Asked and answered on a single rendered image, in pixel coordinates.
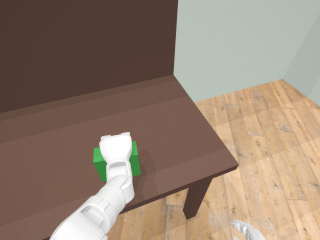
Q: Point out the sponge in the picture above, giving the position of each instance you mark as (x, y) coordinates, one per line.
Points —
(101, 164)

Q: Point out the robot right hand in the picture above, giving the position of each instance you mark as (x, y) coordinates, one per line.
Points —
(248, 230)

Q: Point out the robot left forearm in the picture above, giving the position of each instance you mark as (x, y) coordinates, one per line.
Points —
(104, 207)

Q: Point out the robot left hand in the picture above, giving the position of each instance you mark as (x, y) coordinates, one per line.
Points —
(116, 147)

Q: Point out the left robot upper arm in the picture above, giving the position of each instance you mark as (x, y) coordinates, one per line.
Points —
(80, 227)

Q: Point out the table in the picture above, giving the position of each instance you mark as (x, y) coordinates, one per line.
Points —
(72, 71)

